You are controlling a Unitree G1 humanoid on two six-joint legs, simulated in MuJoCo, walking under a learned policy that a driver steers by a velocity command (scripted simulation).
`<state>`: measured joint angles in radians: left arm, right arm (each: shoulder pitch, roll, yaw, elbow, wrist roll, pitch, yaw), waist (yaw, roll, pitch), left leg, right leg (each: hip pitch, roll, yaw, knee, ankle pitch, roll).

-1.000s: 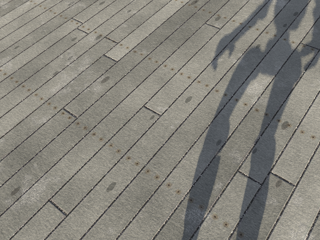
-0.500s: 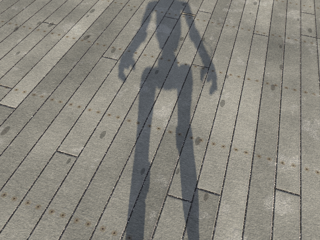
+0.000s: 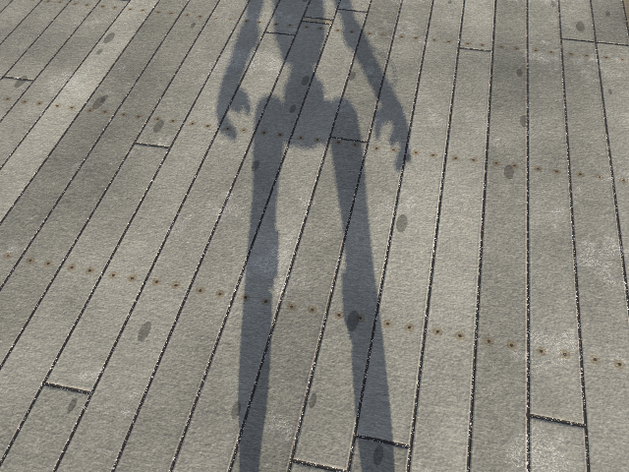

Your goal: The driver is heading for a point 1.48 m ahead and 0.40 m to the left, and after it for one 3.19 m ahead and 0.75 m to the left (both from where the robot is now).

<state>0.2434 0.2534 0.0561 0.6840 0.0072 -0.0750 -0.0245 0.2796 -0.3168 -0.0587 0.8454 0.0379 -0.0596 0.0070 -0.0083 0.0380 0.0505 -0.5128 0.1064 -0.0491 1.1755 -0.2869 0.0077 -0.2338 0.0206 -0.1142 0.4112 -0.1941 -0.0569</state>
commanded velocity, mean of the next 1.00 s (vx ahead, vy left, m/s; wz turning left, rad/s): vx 0.50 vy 0.00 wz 0.47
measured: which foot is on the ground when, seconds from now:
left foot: up 0.00-0.34, down 0.36-0.82, up 0.84-1.00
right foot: down 0.00-0.36, up 0.38-0.80, down 0.82-1.00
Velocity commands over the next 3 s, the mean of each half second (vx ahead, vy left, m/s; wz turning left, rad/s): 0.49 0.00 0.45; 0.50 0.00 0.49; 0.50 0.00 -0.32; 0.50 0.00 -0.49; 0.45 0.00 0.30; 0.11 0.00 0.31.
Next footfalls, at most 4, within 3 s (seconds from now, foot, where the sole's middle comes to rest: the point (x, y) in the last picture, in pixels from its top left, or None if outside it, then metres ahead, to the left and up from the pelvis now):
0.36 left None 0.36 0.15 -0.78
0.82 right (314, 371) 0.69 0.05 -0.78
1.28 left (176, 349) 0.75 0.37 -0.78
1.76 right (257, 232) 1.10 0.20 -0.78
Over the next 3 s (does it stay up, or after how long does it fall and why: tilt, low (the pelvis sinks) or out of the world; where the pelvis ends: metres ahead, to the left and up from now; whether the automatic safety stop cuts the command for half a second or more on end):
stays up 1.47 0.37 0.00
